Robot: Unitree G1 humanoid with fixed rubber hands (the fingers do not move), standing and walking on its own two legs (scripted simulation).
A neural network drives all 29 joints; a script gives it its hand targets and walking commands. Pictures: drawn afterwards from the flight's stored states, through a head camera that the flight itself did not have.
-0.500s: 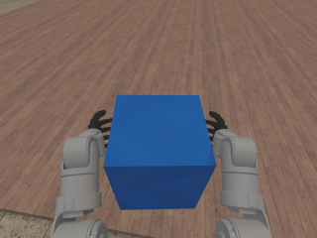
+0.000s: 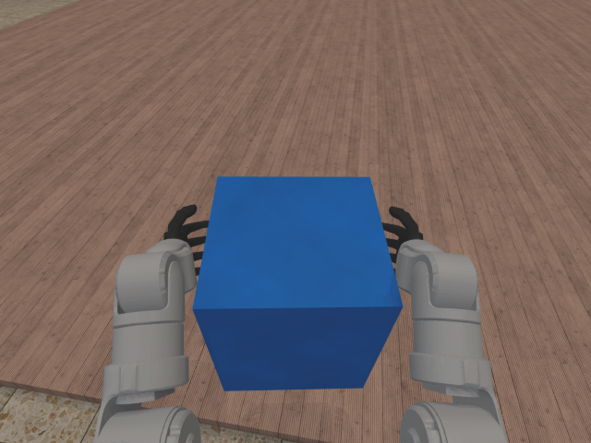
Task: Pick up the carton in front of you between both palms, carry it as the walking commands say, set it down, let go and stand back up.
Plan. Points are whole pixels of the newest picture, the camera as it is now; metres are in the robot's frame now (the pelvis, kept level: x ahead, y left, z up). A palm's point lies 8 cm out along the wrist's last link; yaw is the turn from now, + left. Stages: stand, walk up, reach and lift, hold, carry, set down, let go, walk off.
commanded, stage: carry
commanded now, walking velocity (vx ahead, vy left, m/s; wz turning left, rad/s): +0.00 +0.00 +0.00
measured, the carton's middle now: (294, 288) +0.33 +0.00 +0.06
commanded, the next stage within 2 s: none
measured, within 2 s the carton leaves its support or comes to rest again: neither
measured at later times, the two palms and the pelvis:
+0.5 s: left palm (193, 213) +0.37 +0.13 +0.16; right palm (419, 221) +0.36 -0.16 +0.16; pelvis +0.03 -0.01 +0.00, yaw +0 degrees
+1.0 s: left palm (200, 134) +0.61 +0.17 +0.14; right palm (363, 140) +0.60 -0.13 +0.14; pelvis +0.23 +0.02 +0.00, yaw -1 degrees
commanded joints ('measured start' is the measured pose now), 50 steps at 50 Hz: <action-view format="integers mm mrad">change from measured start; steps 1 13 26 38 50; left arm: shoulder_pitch -629 -635 -649 -876 -837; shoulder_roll -871 -871 -697 -830 -828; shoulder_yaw -596 -597 -521 -610 -581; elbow -64 -70 -99 -226 -270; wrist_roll -265 -265 -265 -384 -333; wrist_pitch -7 -6 76 78 71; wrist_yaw -98 -98 -41 -81 -85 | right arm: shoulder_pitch -652 -657 -739 -791 -800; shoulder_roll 864 865 723 798 823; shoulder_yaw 597 600 595 533 610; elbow -77 -84 -189 -132 -277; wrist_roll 267 270 325 262 299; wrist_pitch -13 -14 63 86 52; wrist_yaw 98 99 40 45 49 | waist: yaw -1 -4 22 65 -149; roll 1 2 -69 -111 164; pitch -315 -326 -322 -268 -504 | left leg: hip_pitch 22 21 -155 -559 835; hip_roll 148 145 111 80 360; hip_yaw -118 -119 -52 8 -545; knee -90 -105 141 438 -108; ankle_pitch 208 148 13 72 285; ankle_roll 17 20 35 -29 258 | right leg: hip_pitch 195 190 367 447 -623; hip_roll -132 -125 -130 -223 21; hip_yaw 132 128 225 245 124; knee -42 -48 -112 -187 942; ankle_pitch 175 103 -242 184 -453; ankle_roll -21 -20 -97 -180 31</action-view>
